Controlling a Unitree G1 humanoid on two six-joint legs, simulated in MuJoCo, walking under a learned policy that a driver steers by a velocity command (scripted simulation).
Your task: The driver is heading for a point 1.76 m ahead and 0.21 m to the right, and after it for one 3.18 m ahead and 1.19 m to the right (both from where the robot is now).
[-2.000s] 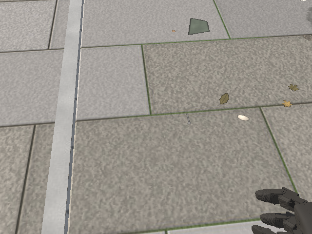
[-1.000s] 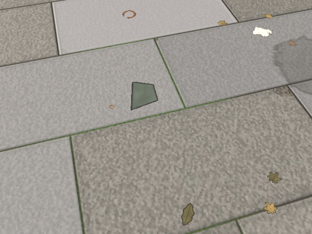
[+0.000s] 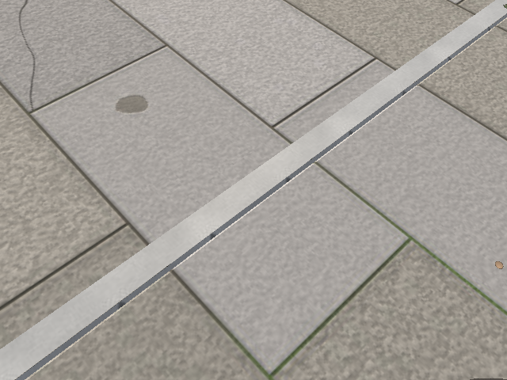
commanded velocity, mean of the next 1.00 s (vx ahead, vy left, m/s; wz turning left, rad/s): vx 0.00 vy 0.00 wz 0.03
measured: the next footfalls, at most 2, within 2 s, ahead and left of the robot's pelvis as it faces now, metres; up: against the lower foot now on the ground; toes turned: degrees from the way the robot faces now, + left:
right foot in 0.42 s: +0.11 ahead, -0.09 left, +0.00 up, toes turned +20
left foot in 0.86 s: +0.06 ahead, +0.10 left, +0.00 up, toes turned -6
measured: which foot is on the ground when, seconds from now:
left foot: down 0.00-0.42, up 0.44-0.84, down 0.86-1.00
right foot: up 0.00-0.40, down 0.42-0.86, up 0.88-1.00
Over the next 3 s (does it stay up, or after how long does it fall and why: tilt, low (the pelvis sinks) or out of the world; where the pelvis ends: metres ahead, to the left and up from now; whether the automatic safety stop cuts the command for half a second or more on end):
stays up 1.16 0.03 0.00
